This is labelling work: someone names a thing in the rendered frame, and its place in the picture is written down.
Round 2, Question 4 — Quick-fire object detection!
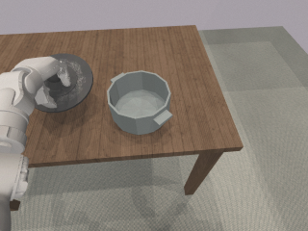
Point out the table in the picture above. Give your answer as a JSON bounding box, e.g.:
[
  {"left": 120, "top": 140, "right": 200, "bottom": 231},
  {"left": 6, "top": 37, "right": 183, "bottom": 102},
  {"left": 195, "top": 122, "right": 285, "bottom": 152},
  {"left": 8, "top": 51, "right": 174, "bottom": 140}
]
[{"left": 0, "top": 25, "right": 244, "bottom": 211}]

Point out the knob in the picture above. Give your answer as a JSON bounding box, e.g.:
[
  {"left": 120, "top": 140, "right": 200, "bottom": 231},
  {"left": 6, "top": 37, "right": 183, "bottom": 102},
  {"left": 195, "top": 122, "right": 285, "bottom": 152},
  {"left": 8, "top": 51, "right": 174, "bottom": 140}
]
[{"left": 47, "top": 73, "right": 61, "bottom": 83}]

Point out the pot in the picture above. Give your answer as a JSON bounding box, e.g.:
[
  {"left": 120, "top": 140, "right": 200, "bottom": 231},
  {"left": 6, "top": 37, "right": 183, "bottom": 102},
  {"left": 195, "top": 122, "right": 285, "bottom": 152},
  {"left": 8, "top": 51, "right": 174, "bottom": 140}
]
[{"left": 107, "top": 70, "right": 173, "bottom": 135}]

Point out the left robot hand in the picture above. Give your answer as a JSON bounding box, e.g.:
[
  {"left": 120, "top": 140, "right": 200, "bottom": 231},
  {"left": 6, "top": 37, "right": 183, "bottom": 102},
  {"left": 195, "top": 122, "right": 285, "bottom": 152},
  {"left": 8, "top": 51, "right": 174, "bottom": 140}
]
[{"left": 15, "top": 56, "right": 71, "bottom": 109}]

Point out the lid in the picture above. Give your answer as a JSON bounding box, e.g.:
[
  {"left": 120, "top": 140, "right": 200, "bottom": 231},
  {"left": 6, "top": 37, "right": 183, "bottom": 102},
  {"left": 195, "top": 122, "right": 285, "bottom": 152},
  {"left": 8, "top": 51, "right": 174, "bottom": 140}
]
[{"left": 33, "top": 53, "right": 93, "bottom": 114}]

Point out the left robot forearm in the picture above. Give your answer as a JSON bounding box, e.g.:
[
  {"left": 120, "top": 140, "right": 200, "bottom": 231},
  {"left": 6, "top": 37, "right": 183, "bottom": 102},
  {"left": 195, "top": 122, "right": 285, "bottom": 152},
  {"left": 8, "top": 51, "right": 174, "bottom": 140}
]
[{"left": 0, "top": 65, "right": 43, "bottom": 154}]

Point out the robot left upper arm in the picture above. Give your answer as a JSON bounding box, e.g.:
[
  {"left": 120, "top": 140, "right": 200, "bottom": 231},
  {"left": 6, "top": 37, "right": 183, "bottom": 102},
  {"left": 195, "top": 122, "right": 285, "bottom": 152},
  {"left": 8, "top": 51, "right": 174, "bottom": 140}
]
[{"left": 0, "top": 152, "right": 29, "bottom": 231}]

